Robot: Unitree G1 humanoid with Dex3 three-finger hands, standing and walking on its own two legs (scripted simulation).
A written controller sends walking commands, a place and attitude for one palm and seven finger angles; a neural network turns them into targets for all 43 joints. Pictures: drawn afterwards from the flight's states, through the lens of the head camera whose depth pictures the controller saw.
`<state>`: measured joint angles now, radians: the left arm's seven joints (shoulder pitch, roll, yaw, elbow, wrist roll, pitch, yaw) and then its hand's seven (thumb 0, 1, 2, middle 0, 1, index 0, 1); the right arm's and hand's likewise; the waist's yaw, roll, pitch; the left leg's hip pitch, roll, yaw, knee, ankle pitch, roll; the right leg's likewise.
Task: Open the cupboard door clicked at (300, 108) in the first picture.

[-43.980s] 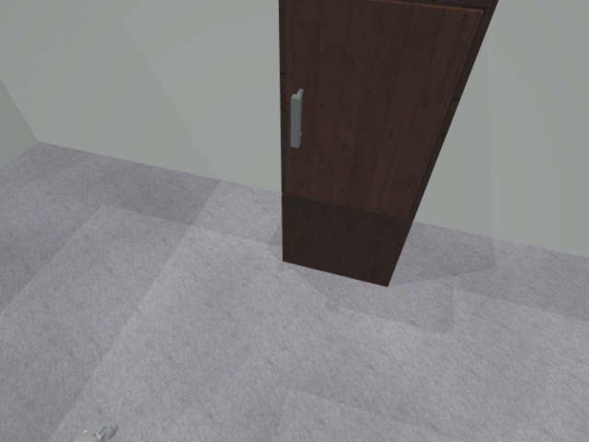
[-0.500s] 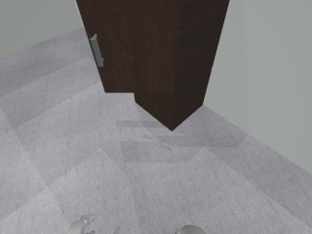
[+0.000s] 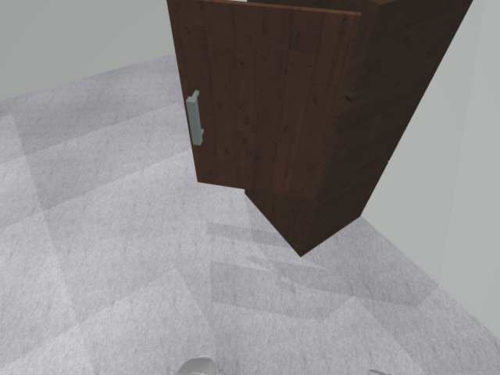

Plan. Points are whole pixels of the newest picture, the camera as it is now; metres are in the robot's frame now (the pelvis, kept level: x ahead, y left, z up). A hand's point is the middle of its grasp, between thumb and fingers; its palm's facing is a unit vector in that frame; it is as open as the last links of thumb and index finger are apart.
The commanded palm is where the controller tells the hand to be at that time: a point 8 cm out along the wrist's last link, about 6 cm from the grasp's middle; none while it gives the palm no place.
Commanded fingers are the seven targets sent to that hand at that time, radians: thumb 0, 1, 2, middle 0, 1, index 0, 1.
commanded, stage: take the last steps up to it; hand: left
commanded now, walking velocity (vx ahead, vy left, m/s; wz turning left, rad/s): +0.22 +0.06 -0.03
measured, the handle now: (197, 118) +0.73 +0.24 -0.04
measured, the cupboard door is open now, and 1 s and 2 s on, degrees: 45 45 45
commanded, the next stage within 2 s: come to a stop and stand still in 0.22 s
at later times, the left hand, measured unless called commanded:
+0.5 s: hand (160, 317) +0.24 +0.21 -0.17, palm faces -0.05 -0.97 -0.24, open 7.3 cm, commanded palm none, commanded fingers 0.00 0.90 0.90 -0.20 -0.30 -0.20 -0.30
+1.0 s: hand (147, 360) +0.16 +0.22 -0.18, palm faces +0.03 -0.98 -0.22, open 7.4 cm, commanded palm none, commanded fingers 0.00 0.90 0.90 -0.20 -0.30 -0.20 -0.30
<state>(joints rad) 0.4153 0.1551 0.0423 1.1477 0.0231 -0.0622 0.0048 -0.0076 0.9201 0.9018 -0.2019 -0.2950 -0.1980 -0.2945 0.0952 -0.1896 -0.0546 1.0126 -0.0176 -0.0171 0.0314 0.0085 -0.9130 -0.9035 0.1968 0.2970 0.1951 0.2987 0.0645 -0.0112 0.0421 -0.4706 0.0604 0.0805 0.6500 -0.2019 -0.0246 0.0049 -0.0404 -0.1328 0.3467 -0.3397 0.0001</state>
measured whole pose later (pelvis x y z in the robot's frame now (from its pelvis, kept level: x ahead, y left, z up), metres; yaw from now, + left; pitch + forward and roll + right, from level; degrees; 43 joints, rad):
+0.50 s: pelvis +0.13 +0.03 -0.01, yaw -4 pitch +0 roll +2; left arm 0.15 0.19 0.03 1.02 0.02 -0.02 0.02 0.00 0.92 0.90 -0.20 -0.29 -0.19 -0.29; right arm 0.31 -0.17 -0.02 1.12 -0.01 -0.01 -0.02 0.00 -0.92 -0.90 0.20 0.30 0.20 0.30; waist -0.02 -0.01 0.03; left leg -0.19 0.00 0.16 0.49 -0.30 0.02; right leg -0.31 -0.05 -0.05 0.56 -0.25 -0.01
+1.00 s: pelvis +0.12 +0.03 -0.01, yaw -2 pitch -1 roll +2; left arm 0.22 0.20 0.05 1.04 0.02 0.05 0.03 0.00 0.91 0.90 -0.20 -0.30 -0.20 -0.29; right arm 0.23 -0.14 -0.03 1.05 -0.02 0.02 -0.03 0.01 -0.90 -0.90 0.20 0.30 0.20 0.30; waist 0.02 -0.06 0.04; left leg -0.22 -0.01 0.13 0.52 -0.29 0.03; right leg -0.28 -0.05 -0.03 0.62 -0.32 -0.01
